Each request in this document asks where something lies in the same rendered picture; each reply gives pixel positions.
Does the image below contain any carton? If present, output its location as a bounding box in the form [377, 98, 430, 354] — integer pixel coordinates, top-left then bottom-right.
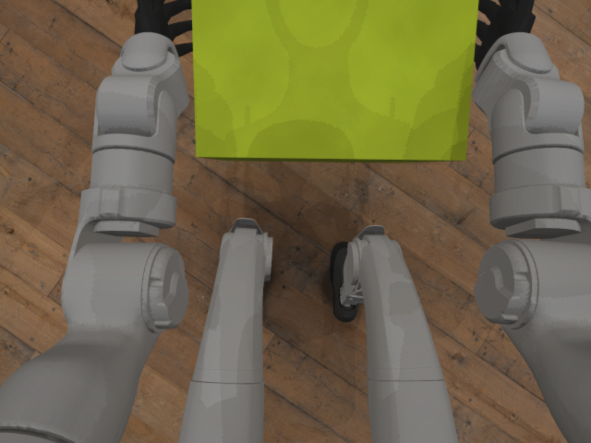
[191, 0, 479, 163]

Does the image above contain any robot right shin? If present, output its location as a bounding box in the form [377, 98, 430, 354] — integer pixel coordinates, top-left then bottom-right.
[340, 225, 403, 305]

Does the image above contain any robot right upper arm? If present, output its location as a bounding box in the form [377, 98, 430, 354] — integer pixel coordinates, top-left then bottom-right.
[474, 238, 591, 443]

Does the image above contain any robot left thigh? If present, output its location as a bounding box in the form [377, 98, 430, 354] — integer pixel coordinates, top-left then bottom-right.
[178, 228, 273, 443]

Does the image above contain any left robot hand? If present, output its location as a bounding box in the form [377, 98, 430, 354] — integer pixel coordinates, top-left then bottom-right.
[134, 0, 193, 57]

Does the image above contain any robot left upper arm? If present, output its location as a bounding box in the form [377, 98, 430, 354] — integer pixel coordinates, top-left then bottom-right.
[0, 243, 189, 443]

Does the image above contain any right robot hand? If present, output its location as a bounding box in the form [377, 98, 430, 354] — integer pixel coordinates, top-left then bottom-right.
[474, 0, 536, 70]

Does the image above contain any robot right forearm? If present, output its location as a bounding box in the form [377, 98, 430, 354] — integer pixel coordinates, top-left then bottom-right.
[472, 32, 591, 245]

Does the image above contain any robot left forearm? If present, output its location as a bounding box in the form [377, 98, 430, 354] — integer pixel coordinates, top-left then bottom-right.
[61, 32, 189, 319]

